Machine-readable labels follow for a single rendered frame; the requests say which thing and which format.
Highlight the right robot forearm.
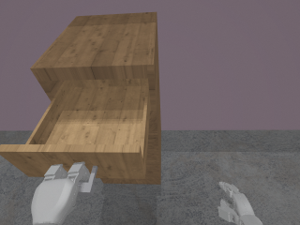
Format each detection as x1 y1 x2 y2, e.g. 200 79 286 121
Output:
238 214 263 225

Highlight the cabinet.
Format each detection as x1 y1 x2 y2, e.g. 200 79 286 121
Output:
30 12 161 185

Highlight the handle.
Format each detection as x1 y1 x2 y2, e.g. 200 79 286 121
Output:
78 165 98 196

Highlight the robot left hand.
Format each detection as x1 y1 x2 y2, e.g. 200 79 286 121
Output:
31 161 91 225

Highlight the robot right hand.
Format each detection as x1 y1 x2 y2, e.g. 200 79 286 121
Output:
217 181 255 225

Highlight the drawer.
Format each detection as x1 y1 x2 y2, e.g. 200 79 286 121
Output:
0 78 150 179

